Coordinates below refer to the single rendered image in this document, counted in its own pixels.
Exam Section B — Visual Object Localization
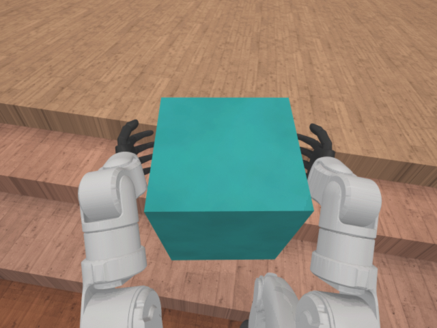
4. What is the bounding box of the carton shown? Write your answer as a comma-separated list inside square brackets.
[144, 98, 314, 260]

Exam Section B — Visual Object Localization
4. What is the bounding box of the robot right upper arm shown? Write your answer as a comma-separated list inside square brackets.
[296, 290, 379, 328]

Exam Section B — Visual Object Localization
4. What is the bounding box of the right robot forearm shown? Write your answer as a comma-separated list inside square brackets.
[307, 156, 382, 328]

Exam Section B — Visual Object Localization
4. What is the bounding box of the robot right hand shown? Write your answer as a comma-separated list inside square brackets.
[297, 124, 335, 179]

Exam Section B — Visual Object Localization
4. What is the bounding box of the right robot thigh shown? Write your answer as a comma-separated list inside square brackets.
[253, 275, 299, 328]

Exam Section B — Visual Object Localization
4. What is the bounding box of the robot right shin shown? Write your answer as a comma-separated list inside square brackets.
[249, 273, 277, 328]

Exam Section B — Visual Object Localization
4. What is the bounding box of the robot left upper arm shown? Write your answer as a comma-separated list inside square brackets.
[81, 286, 163, 328]

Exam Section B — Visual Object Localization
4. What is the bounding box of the robot left hand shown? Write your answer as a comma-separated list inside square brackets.
[115, 120, 154, 175]

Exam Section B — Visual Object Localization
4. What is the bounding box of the left robot forearm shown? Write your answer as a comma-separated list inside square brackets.
[78, 152, 147, 328]

